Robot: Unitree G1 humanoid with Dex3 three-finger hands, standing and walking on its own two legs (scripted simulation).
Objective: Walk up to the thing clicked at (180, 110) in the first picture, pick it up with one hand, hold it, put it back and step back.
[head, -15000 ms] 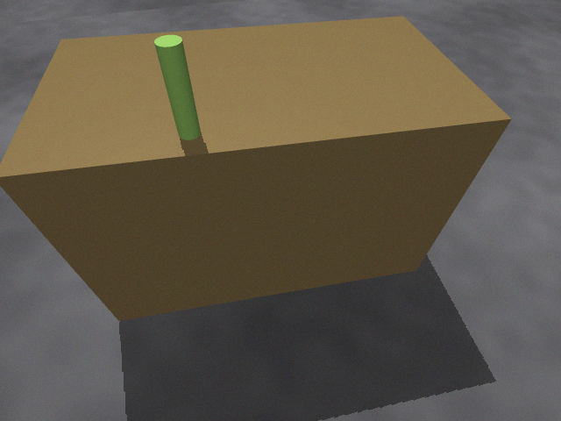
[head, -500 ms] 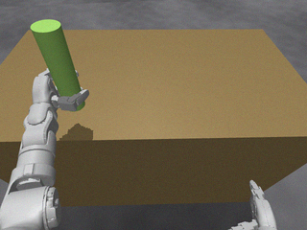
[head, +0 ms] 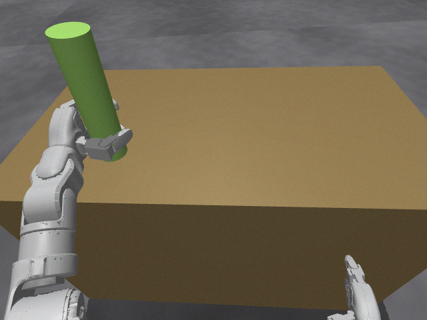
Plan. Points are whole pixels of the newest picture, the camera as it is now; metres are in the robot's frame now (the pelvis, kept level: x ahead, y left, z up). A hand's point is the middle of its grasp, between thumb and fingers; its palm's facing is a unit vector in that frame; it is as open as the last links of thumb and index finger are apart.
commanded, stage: lift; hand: left
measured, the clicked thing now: (94, 102) +0.37 +0.18 +0.26
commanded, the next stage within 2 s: hold in 0.62 s
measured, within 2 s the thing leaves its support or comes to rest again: neither
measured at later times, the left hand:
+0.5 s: hand (97, 122) +0.34 +0.18 +0.24, palm faces +0.11 -0.99 -0.01, open 8.3 cm
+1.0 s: hand (91, 116) +0.33 +0.17 +0.27, palm faces +0.09 -1.00 -0.02, open 8.2 cm
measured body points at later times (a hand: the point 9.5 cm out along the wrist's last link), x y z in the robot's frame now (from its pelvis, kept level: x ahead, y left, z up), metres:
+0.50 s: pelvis -0.01 +0.00 +0.01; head -0.04 -0.03 +0.45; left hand +0.33 +0.23 +0.24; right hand +0.16 -0.26 -0.07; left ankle +0.00 +0.11 -0.73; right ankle +0.01 -0.12 -0.73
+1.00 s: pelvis -0.01 +0.00 +0.01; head -0.05 -0.03 +0.45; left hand +0.32 +0.23 +0.27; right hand +0.16 -0.25 -0.07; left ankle +0.00 +0.11 -0.73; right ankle +0.01 -0.12 -0.73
